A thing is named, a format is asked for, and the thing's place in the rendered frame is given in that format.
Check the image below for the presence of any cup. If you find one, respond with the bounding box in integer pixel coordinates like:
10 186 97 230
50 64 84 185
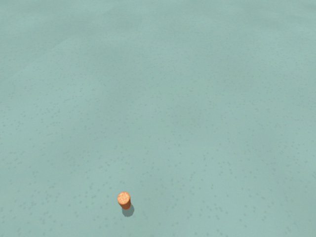
117 191 131 209

